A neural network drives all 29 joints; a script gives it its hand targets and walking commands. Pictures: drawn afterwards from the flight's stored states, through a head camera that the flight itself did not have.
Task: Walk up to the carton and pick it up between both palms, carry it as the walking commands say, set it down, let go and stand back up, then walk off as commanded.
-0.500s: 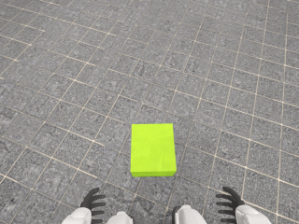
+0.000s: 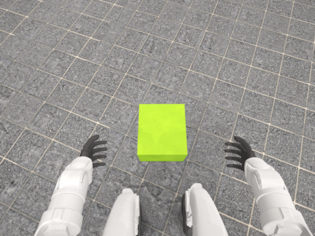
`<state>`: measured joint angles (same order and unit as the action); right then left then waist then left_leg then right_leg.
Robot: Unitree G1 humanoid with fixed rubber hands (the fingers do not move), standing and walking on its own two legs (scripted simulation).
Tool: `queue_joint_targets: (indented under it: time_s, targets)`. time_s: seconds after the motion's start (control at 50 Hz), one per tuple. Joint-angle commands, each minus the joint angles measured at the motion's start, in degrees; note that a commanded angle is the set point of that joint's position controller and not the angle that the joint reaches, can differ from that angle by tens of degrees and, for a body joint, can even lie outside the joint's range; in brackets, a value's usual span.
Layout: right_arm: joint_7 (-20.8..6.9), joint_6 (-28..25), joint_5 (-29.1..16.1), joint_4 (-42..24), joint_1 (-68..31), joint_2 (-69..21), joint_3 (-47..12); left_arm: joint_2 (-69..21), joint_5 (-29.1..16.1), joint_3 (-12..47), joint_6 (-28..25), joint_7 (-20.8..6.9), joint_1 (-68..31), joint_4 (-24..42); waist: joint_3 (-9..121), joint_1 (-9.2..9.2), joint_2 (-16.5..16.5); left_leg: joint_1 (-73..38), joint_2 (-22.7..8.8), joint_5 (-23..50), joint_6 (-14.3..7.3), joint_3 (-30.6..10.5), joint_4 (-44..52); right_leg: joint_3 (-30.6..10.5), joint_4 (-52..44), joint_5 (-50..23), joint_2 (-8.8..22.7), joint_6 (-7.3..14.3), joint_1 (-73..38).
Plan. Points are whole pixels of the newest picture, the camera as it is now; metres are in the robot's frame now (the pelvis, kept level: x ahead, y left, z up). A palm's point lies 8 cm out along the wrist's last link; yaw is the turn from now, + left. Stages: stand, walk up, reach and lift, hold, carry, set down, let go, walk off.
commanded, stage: reach and lift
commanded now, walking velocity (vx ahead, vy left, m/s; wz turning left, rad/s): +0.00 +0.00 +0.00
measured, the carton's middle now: (161, 133) +0.53 -0.02 -0.60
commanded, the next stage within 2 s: none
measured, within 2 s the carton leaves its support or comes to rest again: neither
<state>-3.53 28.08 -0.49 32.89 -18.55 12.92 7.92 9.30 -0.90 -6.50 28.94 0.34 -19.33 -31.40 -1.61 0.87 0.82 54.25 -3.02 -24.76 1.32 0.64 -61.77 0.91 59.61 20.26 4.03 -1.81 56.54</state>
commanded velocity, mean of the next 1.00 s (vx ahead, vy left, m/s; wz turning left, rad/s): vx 0.00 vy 0.00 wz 0.00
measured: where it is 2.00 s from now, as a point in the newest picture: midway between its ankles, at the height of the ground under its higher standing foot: (162, 226)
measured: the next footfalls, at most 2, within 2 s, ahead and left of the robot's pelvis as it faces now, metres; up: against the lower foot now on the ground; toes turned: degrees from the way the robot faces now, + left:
none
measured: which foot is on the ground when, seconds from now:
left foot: down 0.00-1.00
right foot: down 0.00-1.00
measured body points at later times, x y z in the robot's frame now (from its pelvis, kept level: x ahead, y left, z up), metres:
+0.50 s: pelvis -0.01 -0.01 -0.03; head +0.24 -0.01 +0.35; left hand +0.45 +0.19 -0.13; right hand +0.44 -0.24 -0.12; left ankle +0.05 +0.14 -0.66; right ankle +0.08 -0.14 -0.66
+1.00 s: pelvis +0.01 +0.00 -0.05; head +0.31 -0.01 +0.28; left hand +0.52 +0.19 -0.17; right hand +0.51 -0.25 -0.17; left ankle +0.05 +0.14 -0.66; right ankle +0.08 -0.14 -0.66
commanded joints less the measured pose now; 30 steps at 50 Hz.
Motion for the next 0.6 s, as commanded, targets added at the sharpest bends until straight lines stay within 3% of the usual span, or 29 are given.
queue_joint_targets:
  time_s: [0.0,0.02,0.08,0.1,0.14,0.16,0.22,0.24,0.28,0.3,0.32,0.34,0.38,0.46,0.48,0.54,0.56,0.58]
  targets:
    - [0.93,-0.61,0.06,-4.37,-12.21,5.50,2.10,5.19,0.30,-2.04,-0.90,0.11,-11.56,3.15,24.23,0.52,-1.60,-6.66,5.34,1.72,-0.90,2.77,10.54,3.53,-7.83,0.38,-6.14,0.96,-13.01]
    - [1.14,-0.77,0.14,-1.21,-12.78,5.45,2.17,5.81,-0.26,-2.00,-1.00,0.26,-12.35,1.18,23.58,1.13,-3.05,-4.74,5.19,1.16,-0.82,2.38,10.05,3.34,-7.15,0.77,-6.20,1.08,-12.72]
    - [1.60,-2.42,-0.08,0.02,-17.53,6.76,3.39,6.72,0.29,-3.27,-2.58,0.53,-18.67,-0.57,28.51,0.35,-0.12,-4.40,5.74,4.35,-0.23,3.11,8.56,2.69,-5.94,-3.48,-6.01,0.51,-11.48]
    - [1.74,-3.09,-0.13,0.94,-18.67,6.45,3.61,6.70,0.26,-3.63,-3.33,0.61,-19.38,-1.71,28.33,0.78,-1.60,-2.84,5.59,4.93,-0.14,2.90,8.65,2.77,-5.90,-4.18,-6.17,0.44,-10.99]
    - [1.98,-4.70,-0.80,2.44,-21.90,6.77,3.61,7.34,-0.32,-3.70,-4.91,0.84,-22.80,-2.72,31.66,0.19,-1.58,-2.66,5.78,6.75,-0.07,2.53,8.21,2.83,-4.90,-6.74,-6.13,0.29,-11.08]
    - [2.11,-5.50,-0.46,2.16,-23.58,7.87,4.74,6.83,-0.12,-3.72,-5.67,0.84,-24.20,-4.05,32.75,0.99,-0.98,-1.77,5.67,7.23,-0.02,2.68,7.54,2.74,-4.52,-7.41,-6.29,0.18,-9.87]
    - [2.18,-8.27,-1.67,3.09,-26.92,6.85,4.18,7.45,-0.46,-4.40,-8.73,1.01,-27.62,-5.04,37.24,0.06,-2.12,0.06,5.97,10.86,0.14,3.19,6.72,2.04,-3.58,-12.57,-6.18,0.01,-10.57]
    - [2.41,-9.41,-0.97,2.54,-27.68,7.85,5.04,8.13,-0.70,-4.77,-10.04,0.93,-28.48,-5.39,39.88,0.94,-2.58,1.72,5.94,12.14,0.30,3.22,6.48,2.03,-3.20,-14.61,-6.30,-0.12,-11.61]
    - [2.42,-10.99,-1.25,5.16,-29.85,8.36,5.28,8.83,-1.01,-4.64,-11.69,0.94,-31.71,-6.33,41.63,0.34,-2.00,2.70,6.36,11.59,0.21,3.08,6.15,2.10,-2.51,-13.82,-6.24,-0.36,-10.66]
    - [2.32,-11.97,-1.25,4.23,-30.96,9.05,5.84,9.36,-0.81,-5.09,-12.51,1.05,-32.17,-7.30,42.97,1.00,-2.08,2.27,5.96,12.72,0.25,2.53,6.76,2.42,-2.32,-15.05,-6.79,-0.30,-8.95]
    - [2.15,-12.77,-1.66,5.32,-32.75,8.58,5.76,9.14,-0.65,-5.45,-13.19,1.17,-33.67,-9.41,41.62,-0.18,-1.31,3.10,6.19,12.95,0.04,2.29,6.74,2.05,-2.35,-14.47,-6.67,-0.19,-6.72]
    - [2.12,-13.72,-1.57,5.63,-34.38,8.94,6.29,8.26,-1.03,-4.79,-14.08,1.15,-35.17,-9.34,43.51,0.48,-1.09,3.67,6.19,14.03,0.34,2.46,5.95,2.15,-1.82,-15.65,-6.72,-0.14,-5.52]
    - [1.89,-14.98,-1.75,7.66,-36.19,8.45,6.34,8.87,-0.83,-5.67,-15.64,1.26,-36.69,-11.00,44.35,-0.49,-0.88,5.37,6.48,13.47,0.38,2.88,5.73,2.31,-2.04,-15.05,-6.53,-0.17,-4.98]
    - [2.15,-17.65,-2.24,9.69,-42.66,10.47,6.97,10.21,-2.01,-6.58,-18.00,1.40,-42.53,-12.71,48.23,0.61,-2.65,8.44,6.74,14.74,0.33,2.46,4.46,2.69,-0.59,-16.83,-6.64,-0.32,-2.12]
    - [2.27,-18.20,-2.71,10.91,-44.68,11.05,7.92,10.88,-1.47,-7.74,-18.63,1.42,-44.42,-12.90,49.03,-0.32,-1.05,9.58,6.75,15.16,0.53,2.62,3.92,2.18,-0.47,-16.92,-6.48,-0.15,-0.86]
    - [2.18,-19.19,-1.70,11.92,-49.24,12.68,9.59,11.22,-1.65,-8.13,-19.21,1.68,-47.41,-15.26,51.64,0.76,-1.20,10.90,6.67,15.04,0.74,2.45,3.50,2.43,0.11,-17.51,-6.44,-0.26,0.77]
    - [2.02,-19.12,-2.06,11.92,-49.25,12.05,9.00,12.17,-1.77,-8.31,-19.61,1.66,-48.88,-14.02,53.73,0.32,-1.89,10.28,6.83,15.60,0.39,2.58,3.29,2.30,-0.08,-18.00,-6.36,0.09,-0.69]
    - [1.93,-19.33,-1.60,13.42,-50.66,13.51,10.57,11.73,-2.09,-7.73,-19.53,1.55,-50.60,-13.92,54.11,1.40,-0.63,10.03,6.73,14.97,0.72,2.38,3.50,2.71,-0.01,-16.26,-6.45,0.00,1.22]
